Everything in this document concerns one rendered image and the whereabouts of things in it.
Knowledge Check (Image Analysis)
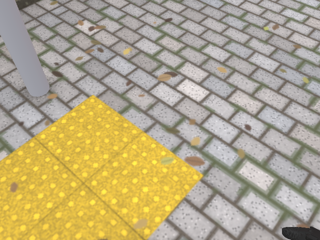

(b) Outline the robot right hand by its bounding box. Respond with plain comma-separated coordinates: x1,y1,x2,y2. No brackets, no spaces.
282,226,320,240

